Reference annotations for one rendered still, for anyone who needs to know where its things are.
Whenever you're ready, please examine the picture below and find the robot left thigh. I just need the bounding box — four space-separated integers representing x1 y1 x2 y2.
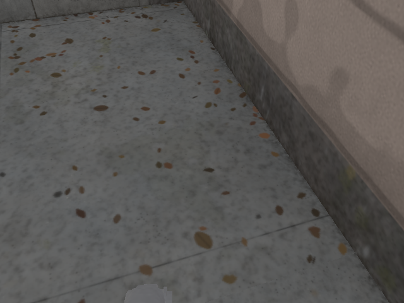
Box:
125 284 172 303

